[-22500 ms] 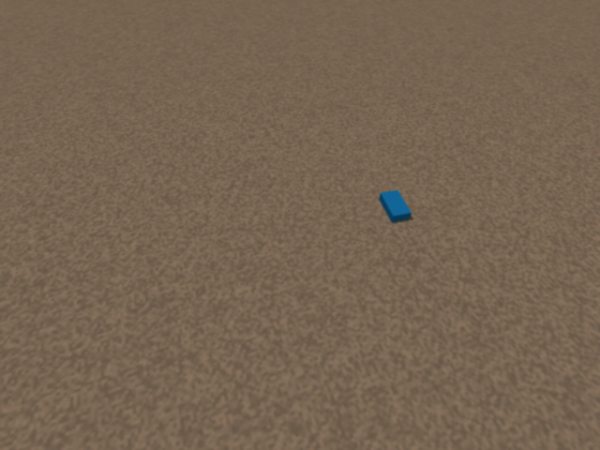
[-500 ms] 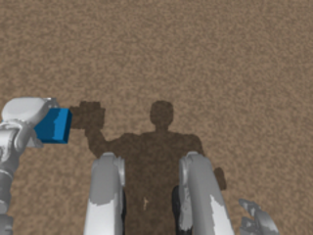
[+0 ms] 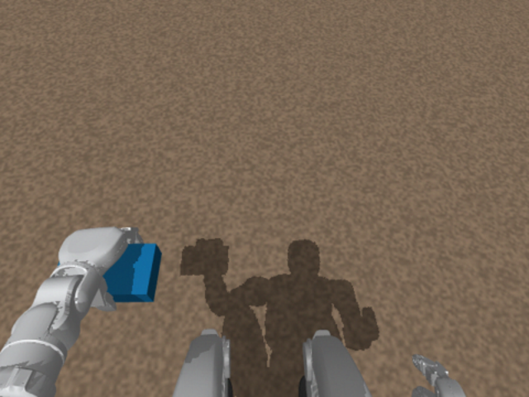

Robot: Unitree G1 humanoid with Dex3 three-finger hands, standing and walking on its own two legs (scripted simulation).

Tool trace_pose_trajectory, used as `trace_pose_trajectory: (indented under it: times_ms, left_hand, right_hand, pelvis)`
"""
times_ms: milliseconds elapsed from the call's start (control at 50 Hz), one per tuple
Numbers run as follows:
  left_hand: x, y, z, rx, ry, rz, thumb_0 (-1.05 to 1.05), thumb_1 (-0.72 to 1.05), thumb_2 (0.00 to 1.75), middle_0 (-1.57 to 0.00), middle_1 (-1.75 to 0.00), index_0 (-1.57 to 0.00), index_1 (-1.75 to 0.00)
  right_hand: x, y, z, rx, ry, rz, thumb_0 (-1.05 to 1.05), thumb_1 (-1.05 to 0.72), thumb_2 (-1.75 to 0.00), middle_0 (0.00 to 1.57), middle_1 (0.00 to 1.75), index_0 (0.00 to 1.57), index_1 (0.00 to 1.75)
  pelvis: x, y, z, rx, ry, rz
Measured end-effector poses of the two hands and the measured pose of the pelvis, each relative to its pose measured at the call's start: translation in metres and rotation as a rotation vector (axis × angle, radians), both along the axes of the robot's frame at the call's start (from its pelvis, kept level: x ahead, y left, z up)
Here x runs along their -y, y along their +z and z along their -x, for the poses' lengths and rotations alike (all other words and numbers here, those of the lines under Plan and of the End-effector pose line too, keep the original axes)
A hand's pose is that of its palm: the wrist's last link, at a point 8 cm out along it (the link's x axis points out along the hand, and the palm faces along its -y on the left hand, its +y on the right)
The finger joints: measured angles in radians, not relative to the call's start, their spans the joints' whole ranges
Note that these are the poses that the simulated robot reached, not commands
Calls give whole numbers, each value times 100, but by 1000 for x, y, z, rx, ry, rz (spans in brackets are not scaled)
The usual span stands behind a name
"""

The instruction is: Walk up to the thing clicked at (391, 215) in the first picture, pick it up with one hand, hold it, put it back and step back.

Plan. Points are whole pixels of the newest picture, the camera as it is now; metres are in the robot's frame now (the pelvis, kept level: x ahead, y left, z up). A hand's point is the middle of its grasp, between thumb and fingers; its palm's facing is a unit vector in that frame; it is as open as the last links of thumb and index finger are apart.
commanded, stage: lift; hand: left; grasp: from above
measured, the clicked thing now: (109, 272) +0.34 +0.27 -0.10
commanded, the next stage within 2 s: hold in 0.50 s
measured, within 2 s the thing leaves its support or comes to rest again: neither
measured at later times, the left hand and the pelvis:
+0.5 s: hand (104, 239) +0.34 +0.23 +0.02, palm faces -0.45 -0.08 -0.89, open 11.2 cm; pelvis +0.03 +0.00 +0.10, yaw +0 degrees
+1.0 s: hand (98, 214) +0.36 +0.23 +0.07, palm faces -0.47 -0.06 -0.88, open 11.2 cm; pelvis +0.06 +0.00 +0.13, yaw +0 degrees
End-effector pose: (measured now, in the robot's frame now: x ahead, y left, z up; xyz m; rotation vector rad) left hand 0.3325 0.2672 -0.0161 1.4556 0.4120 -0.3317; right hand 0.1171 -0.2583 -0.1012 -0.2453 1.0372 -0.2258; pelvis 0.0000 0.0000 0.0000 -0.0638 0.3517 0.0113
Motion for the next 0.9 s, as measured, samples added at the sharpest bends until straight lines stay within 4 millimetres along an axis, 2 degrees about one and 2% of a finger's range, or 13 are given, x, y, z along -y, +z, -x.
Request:
trace_pose_trajectory:
  times_ms: [180,420,600,900]
  left_hand:
    - [16,41,-3,8,-10,-12,-1,-15,54,-54,-60,-62,-54]
    - [28,87,-14,17,11,-24,-2,-16,60,-53,-62,-61,-56]
    - [31,108,-15,-2,-3,-18,-2,-17,63,-53,-63,-61,-57]
    - [33,137,-28,0,-26,-21,-2,-16,63,-52,-64,-60,-58]
  right_hand:
    - [6,45,3,8,-26,0,1,-90,-90,20,29,21,30]
    - [4,84,5,13,-53,-26,1,-90,-90,20,29,21,30]
    - [0,100,-7,30,-45,-41,1,-90,-89,20,29,21,30]
    - [-4,119,-40,75,-36,-53,1,-89,-89,20,29,21,30]
  pelvis:
    - [1,45,-15,72,1,-15]
    - [0,87,-27,157,-7,-32]
    - [-2,106,-35,194,-11,-40]
    - [-5,122,-51,237,-17,-48]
